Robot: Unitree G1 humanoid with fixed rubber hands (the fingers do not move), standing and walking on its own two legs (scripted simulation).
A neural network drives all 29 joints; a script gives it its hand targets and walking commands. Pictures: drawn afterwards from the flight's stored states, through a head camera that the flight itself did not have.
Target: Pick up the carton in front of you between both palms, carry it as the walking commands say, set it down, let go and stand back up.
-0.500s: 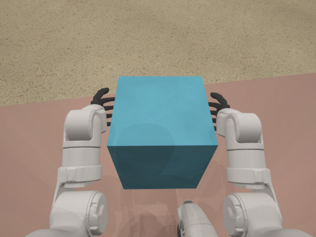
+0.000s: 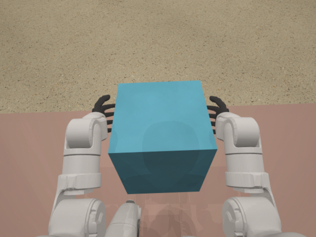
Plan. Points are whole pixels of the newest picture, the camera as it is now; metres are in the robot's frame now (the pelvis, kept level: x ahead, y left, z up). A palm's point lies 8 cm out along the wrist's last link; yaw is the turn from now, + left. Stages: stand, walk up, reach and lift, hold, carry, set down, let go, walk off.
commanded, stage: carry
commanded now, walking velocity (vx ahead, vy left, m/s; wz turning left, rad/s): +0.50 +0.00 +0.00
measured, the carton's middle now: (161, 140) +0.34 +0.02 +0.00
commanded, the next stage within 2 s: none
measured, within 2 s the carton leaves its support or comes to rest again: neither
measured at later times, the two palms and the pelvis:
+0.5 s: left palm (121, 52) +0.66 +0.17 +0.04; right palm (207, 60) +0.63 -0.12 +0.04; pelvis +0.29 +0.05 -0.06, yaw -2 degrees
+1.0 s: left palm (138, 30) +0.92 +0.15 -0.02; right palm (203, 30) +0.94 -0.15 -0.03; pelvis +0.58 -0.01 -0.11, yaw +0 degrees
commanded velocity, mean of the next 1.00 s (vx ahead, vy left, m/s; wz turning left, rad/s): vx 0.50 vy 0.00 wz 0.00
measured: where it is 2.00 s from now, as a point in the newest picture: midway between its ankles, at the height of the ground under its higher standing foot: (164, 112)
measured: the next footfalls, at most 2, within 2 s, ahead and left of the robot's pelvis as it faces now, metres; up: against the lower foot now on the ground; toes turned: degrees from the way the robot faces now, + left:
left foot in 0.24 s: +0.32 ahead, +0.09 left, -0.05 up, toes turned +0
right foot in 0.78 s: +0.64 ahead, -0.05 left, -0.10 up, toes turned -2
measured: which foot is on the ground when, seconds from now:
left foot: up 0.00-0.22, down 0.24-0.80, up 0.82-1.00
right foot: down 0.00-0.24, up 0.26-0.76, down 0.78-1.00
